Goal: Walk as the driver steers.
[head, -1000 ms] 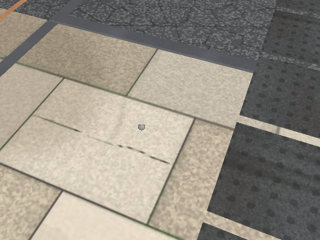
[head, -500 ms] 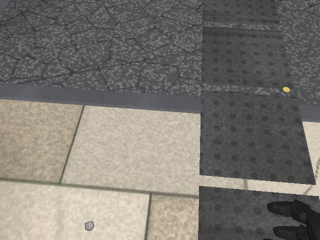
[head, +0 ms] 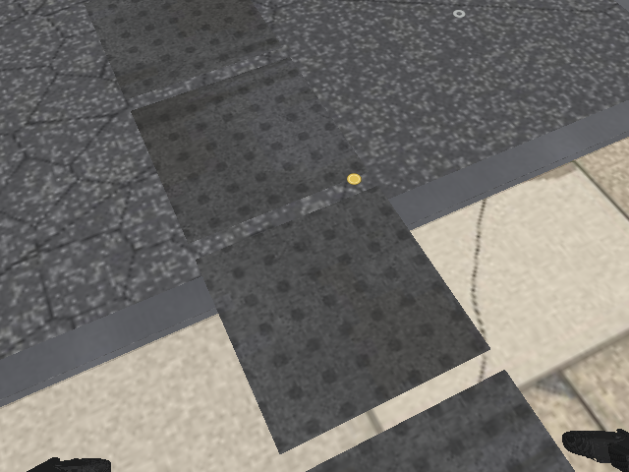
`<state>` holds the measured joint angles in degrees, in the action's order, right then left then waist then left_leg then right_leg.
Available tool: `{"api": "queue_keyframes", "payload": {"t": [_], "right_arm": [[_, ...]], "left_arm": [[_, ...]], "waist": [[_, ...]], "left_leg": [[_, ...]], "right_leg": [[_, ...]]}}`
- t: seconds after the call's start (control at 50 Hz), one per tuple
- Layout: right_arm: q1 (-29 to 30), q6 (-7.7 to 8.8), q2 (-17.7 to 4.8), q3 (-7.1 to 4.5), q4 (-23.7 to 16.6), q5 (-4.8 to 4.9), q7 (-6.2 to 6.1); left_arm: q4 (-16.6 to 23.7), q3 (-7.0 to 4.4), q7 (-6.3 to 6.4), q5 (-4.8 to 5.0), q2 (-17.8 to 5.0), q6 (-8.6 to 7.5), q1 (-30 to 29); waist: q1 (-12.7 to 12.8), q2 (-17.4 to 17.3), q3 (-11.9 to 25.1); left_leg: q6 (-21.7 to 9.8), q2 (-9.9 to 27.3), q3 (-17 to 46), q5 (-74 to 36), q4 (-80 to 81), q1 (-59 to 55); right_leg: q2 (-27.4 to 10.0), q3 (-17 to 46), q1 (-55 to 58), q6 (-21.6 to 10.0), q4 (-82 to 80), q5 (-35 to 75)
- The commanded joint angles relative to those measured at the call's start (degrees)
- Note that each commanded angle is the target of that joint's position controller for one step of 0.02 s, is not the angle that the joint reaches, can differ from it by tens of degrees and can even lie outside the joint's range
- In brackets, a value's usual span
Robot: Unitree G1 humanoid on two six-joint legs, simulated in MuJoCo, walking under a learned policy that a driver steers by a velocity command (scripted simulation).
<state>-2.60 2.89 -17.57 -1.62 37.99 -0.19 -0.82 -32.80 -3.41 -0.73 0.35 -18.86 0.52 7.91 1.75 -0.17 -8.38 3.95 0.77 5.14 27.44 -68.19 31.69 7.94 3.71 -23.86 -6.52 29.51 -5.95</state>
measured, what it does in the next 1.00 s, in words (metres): walks ahead: left foot, then right foot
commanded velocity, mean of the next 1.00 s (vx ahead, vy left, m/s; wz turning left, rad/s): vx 0.79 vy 0.00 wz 0.08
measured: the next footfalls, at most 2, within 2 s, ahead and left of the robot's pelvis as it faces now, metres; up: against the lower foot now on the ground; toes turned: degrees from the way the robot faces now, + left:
left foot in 0.24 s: +0.16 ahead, +0.19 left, +0.00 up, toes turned -7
right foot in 0.68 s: +0.50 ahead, -0.08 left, +0.00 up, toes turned -7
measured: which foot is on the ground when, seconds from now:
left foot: up 0.00-0.22, down 0.24-0.70, up 0.72-1.00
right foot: down 0.00-0.24, up 0.26-0.66, down 0.68-1.00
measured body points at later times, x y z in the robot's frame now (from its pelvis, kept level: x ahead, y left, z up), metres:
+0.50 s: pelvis +0.22 +0.08 +0.02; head +0.23 +0.10 +0.47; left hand +0.44 +0.30 -0.07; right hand +0.14 -0.20 -0.09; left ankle +0.12 +0.19 -0.73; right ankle +0.30 -0.08 -0.66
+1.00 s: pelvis +0.62 +0.01 +0.00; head +0.63 +0.02 +0.45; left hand +0.55 +0.28 -0.13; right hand +0.83 -0.23 -0.09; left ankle +0.79 +0.14 -0.66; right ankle +0.46 -0.08 -0.73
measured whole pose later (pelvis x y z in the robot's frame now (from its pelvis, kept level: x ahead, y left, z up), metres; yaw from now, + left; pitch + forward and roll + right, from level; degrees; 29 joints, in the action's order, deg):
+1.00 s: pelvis +0.62 +0.01 +0.00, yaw +8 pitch +1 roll -2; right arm -5.8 0.6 -17.6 -2.7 42.4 -1.1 4.7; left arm -50.6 -2.8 0.1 -1.1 -16.2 -6.3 27.4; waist 2.0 -1.9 -0.9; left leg -5.9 5.2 -4.3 -1.9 -54.5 47.0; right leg 3.1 -15.1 9.3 -0.9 11.2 -21.7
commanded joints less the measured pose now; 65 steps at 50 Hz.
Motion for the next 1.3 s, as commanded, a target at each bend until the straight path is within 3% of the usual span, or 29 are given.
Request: {"api": "queue_keyframes", "payload": {"t": [0.02, 0.08, 0.16, 0.2, 0.22, 0.24, 0.26, 0.28, 0.32, 0.38, 0.58, 0.64, 0.66, 0.68, 0.7, 0.72, 0.74, 0.78, 0.86, 0.92, 1.0, 1.04, 1.08, 1.12, 1.14, 1.16, 1.18, 1.22, 1.3], "right_arm": [[-7.46, -0.33, -5.26, -1.71, -1.13, -0.42, -0.48], [-5.32, -0.62, -2.79, -0.57, -1.81, 0.55, 0.89], [-2.78, 1.18, -4.75, -1.26, -3.42, 1.26, 1.34], [-7.33, 2.17, -4.59, -1.76, -2.02, 1.4, 1.36], [-13.57, 0.23, -4.31, -1.11, 0.24, -3.97, 1.82], [-21.83, 0.21, -7.31, -2.05, 1.78, -4.72, 1.65], [-24.33, 0.44, -14.42, -3.65, 2.24, -4.64, 1.4], [-22.68, 0.2, -15.36, -4.63, 2.21, -3.63, 1.61], [-18.13, 0.58, -10.02, -3.53, 1.91, -1.45, 1.89], [-18.73, 1.67, -6.72, -2.41, 3.6, -0.93, 1.77], [-30.6, 2.17, -7.33, -2.73, 10.86, -1.17, 1.36], [-29.9, 1.94, -8.8, -2.62, 12.81, -0.87, 0.82], [-28.01, 1.92, -10.3, -2.84, 12.89, -0.66, 0.65], [-24.12, 2.33, -10.52, -2.81, 11.48, -0.33, 0.74], [-26.77, 2.85, -1.7, -0.9, 7.98, 0.87, 1.28], [-24.78, 2.77, -3.96, -1.5, 7.19, 1.05, 1.3], [-18.63, 2.16, -6.45, -2.46, 6.16, 0.61, 1.25], [-17.24, 1.29, -3.63, -1.77, 6.99, -0.25, 2.47], [-14.8, -2.15, 0.02, -1.4, 6.59, -1.45, 4.25], [-7.22, -2.26, 1.07, -0.75, 3.38, -0.94, 5.17], [1.26, -1.58, 0.8, 0.24, -0.1, -0.93, 6.63], [0.22, -1.54, -0.51, 0.09, 0.35, -0.63, 6.5], [-9.76, -1.87, -3.98, -0.99, 3.04, -0.34, 5.55], [-31.97, -2.09, -9.69, -4.08, 9.52, -0.55, 3.68], [-30.36, -2.37, -11.59, -5.44, 10.11, -0.01, 2.14], [-23.09, -3.29, -17.62, -6.43, 7.79, -1.8, 2.02], [-23.05, -3.39, -17.92, -7.03, 5.56, -1.21, 2.01], [-19.72, -2.61, -11.79, -5.75, 6.62, -0.93, 1.36], [-15.75, 0.79, -8.69, -4.1, 5.83, -0.29, 1.02]], "left_arm": [[3.14, -2.62, 2.03, -0.38, -8.67, -0.23, 0.15], [2.95, -2.17, 2.24, 0.54, -7.89, 0.3, 0.34], [1.6, -1.88, 0.66, 0.09, -8.1, -1.31, 3.43], [1.2, -1.38, 0.18, 0.62, -6.89, -1.81, 3.05], [0.91, -1.57, -0.84, -3.93, -7.12, -1.37, 2.35], [2.67, -0.76, -0.78, -3.88, -2.81, -1.56, -1.86], [6.11, 0.77, -0.81, -1.97, 1.85, -2.42, -4.52], [6.71, 0.6, -0.75, -2.64, 0.13, -3.02, -4.22], [3.85, -0.43, -1.2, -3.12, -3.48, -3.37, -1.37], [1.81, -0.53, -2.64, -3.78, -3.86, -2.43, -0.03], [5.68, 1.96, -3.69, -2.51, -1.26, -2.86, -16.6], [3.93, 1.51, -2.14, -2.75, -2.18, -3.34, -9.19], [0.44, 0.5, -1.09, -2.66, -3.92, -3.64, 2.57], [-3.28, -0.89, 0.11, -3.35, -7.0, -4.03, 15.73], [-4.37, -2.68, 1.05, -5.58, -13.4, -4.46, 22.35], [-3.79, -2.32, 0.88, -4.67, -12.84, -4.29, 21.81], [-5.01, -1.62, 1.03, -4.3, -9.58, -4.22, 15.98], [-6.13, -0.39, 0.87, -3.37, -4.11, -5.04, 10.96], [-9.64, 0.45, 0.6, -1.22, -0.52, -7.05, 10.89], [-11.46, 0.67, 0.21, -1.55, 0.82, -8.06, 10.99], [-13.83, 0.36, 1.28, -1.23, -1.68, -8.45, 13.42], [-14.37, -0.09, 2.12, -1.1, -4.76, -8.06, 15.0], [-13.47, -1.18, 3.29, -1.67, -8.92, -6.2, 13.3], [-11.46, -1.89, 3.2, -2.73, -10.71, -4.13, 7.85], [-12.03, -1.04, 1.7, -3.05, -6.07, -4.21, 7.46], [-6.28, 0.99, 1.26, -2.77, 0.8, -5.36, 12.08], [-2.68, 1.44, 1.45, -2.59, -1.94, -7.04, 7.4], [-2.82, 1.55, 1.2, -2.74, -4.13, -8.33, 3.97], [-2.44, 2.62, 0.8, -4.85, -2.13, -3.96, 3.4]], "waist": [[-2.64, 0.23, 19.74], [-0.6, 5.01, 18.37], [0.91, 7.85, 12.07], [-2.0, 7.69, 10.77], [-4.67, 6.73, 10.82], [-9.26, -2.98, 7.39], [-9.44, -14.89, 4.12], [-7.65, -10.51, 1.39], [-3.87, -3.96, 3.59], [-3.19, -7.94, 5.9], [-8.97, -7.71, 0.99], [-3.46, -8.61, 6.25], [2.93, -7.96, 12.21], [10.38, -5.64, 18.55], [9.14, 9.79, 29.78], [8.76, 10.65, 32.72], [6.23, 6.73, 19.91], [1.99, 3.93, 9.31], [-2.56, 5.16, 1.99], [-3.26, 4.75, -0.61], [-2.99, 1.12, -1.67], [-4.27, 2.49, 1.84], [-10.25, 6.18, 8.99], [-20.22, 5.36, 18.21], [-16.83, -3.31, 14.16], [-6.21, -15.79, 15.73], [-9.44, -7.06, 22.33], [-4.29, 5.26, 8.07], [1.39, 5.76, 2.97]], "left_leg": [[1.51, 1.36, -1.37, -5.04, 8.92, -5.09], [0.81, 1.38, -3.15, -13.72, 18.69, -8.33], [-1.58, 0.63, -3.96, -11.48, 28.25, -11.4], [-3.69, -0.1, -5.73, -11.31, 34.11, -17.82], [-4.84, -0.99, -7.54, -4.99, 37.07, -24.23], [-6.87, 6.72, 5.31, 6.2, 45.43, -28.95], [-10.72, 19.27, 30.5, 24.63, 59.29, -32.15], [-14.91, 22.87, 42.74, 30.0, 62.91, -30.5], [-12.52, 17.45, 29.34, 18.03, 58.55, -30.28], [-11.66, 10.51, 15.81, 6.45, 60.71, -26.56], [-13.27, 12.12, 4.2, -26.33, 64.48, -36.2], [-11.93, 12.34, 0.1, -66.38, 51.54, -34.03], [-11.33, 11.47, -1.15, -73.84, 39.38, -29.41], [-10.49, 8.89, -1.87, -61.91, 23.08, -15.68], [-9.46, 1.09, -3.79, -20.1, -0.52, 3.64], [-10.94, -2.49, 1.3, -2.18, -9.4, 9.01], [-11.34, 0.9, 1.11, -8.13, -11.05, 13.62], [-10.34, 4.88, -0.24, -13.84, -5.65, 10.1], [-8.28, 7.34, -1.56, -17.12, -3.85, 11.82], [-8.52, 6.32, -5.17, -26.47, 3.08, 13.08], [-11.33, 2.85, -13.56, -34.58, 21.56, 5.29], [-13.25, -2.06, -17.49, -34.92, 25.42, -1.14], [-14.91, -6.07, -18.02, -27.75, 25.61, -11.99], [-18.63, -7.25, -11.69, -18.27, 28.81, -36.11], [-20.63, -3.8, -4.89, -13.67, 31.42, -41.48], [-29.81, 8.28, 22.89, -18.18, 34.2, -52.26], [-33.75, 13.01, 39.33, -3.08, 48.13, -54.57], [-27.51, 11.78, 35.62, 0.09, 56.88, -35.82], [-24.93, 2.37, 20.06, -12.65, 58.38, -11.99]], "right_leg": [[-15.43, 14.46, 9.57, -10.41, -5.76, 31.1], [-12.98, 15.99, 4.71, -8.48, -11.29, -15.45], [-15.75, 20.55, 1.92, -7.22, -12.26, -30.41], [-15.3, 19.79, -0.61, -5.64, -9.53, -34.1], [-10.92, 16.5, -6.1, -2.95, -5.74, -37.96], [-5.75, 11.39, -14.67, -0.11, 9.88, -34.49], [1.27, 2.96, -28.57, 2.43, 25.79, -27.39], [-1.58, 7.45, -35.15, 2.07, 31.39, -20.96], [-5.12, 7.63, -31.52, 3.34, 32.93, -10.04], [-7.62, 1.19, -23.36, 5.81, 31.66, -4.42], [-9.4, -8.77, -18.36, 3.23, 7.76, -0.53], [-3.89, -10.9, 1.16, 0.05, 4.15, -7.4], [-2.44, -10.04, 15.9, -0.99, 3.52, -7.7], [-8.43, -3.63, 35.08, -2.15, 2.84, -9.08], [-28.21, 22.21, 53.44, -4.61, -1.85, -38.5], [-34.8, 42.2, 48.22, -4.93, -14.0, -51.02], [-31.59, 34.03, 39.09, -3.23, -14.74, -45.83], [-26.78, 17.56, 24.37, -1.69, -17.67, -25.86], [-22.71, 0.18, 16.24, 1.02, -23.31, -10.82], [-18.53, -11.92, 13.97, 2.72, -24.99, 3.42], [-17.43, -20.35, 16.88, 4.95, -26.01, 27.39], [-18.45, -21.46, 23.73, 6.1, -19.71, 53.5], [-20.45, -20.6, 28.32, 6.52, -4.74, 71.92], [-21.35, -17.8, 18.92, 4.79, 27.2, 64.43], [-12.14, -17.02, 5.43, 4.83, 49.2, 9.89], [-4.79, -11.1, -19.06, 8.09, 69.4, -24.46], [-6.04, 0.42, -26.19, 7.18, 69.34, -20.53], [-11.78, 1.5, -23.59, 6.64, 55.25, -13.49], [-16.16, -0.16, -11.11, 10.68, 38.29, -14.65]]}}
Velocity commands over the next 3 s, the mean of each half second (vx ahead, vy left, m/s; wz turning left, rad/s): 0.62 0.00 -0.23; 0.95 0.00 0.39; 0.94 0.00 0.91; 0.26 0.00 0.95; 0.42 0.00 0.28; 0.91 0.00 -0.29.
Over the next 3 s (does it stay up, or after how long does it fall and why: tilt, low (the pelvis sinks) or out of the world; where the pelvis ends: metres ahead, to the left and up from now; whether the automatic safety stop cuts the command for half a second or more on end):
stays up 1.47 0.66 0.01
